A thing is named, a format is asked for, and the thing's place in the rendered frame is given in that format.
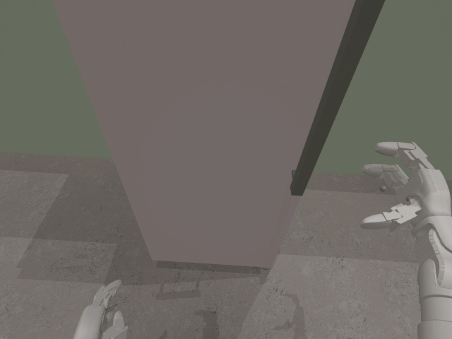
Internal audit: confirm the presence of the fridge door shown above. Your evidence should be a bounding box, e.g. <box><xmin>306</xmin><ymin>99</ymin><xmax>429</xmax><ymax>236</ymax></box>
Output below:
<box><xmin>52</xmin><ymin>0</ymin><xmax>356</xmax><ymax>268</ymax></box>

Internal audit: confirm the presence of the right robot hand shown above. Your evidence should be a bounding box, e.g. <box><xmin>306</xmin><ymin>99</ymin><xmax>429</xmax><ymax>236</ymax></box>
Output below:
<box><xmin>360</xmin><ymin>142</ymin><xmax>451</xmax><ymax>232</ymax></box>

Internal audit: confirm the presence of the handle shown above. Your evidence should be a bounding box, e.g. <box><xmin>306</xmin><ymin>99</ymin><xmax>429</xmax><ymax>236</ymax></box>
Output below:
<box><xmin>290</xmin><ymin>0</ymin><xmax>385</xmax><ymax>196</ymax></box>

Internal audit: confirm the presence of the left robot hand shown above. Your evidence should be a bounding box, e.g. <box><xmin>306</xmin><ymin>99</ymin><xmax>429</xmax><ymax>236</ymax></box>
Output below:
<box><xmin>73</xmin><ymin>280</ymin><xmax>128</xmax><ymax>339</ymax></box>

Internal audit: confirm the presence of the right robot forearm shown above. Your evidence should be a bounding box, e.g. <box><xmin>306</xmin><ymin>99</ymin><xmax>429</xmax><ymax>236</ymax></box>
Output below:
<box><xmin>412</xmin><ymin>215</ymin><xmax>452</xmax><ymax>339</ymax></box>

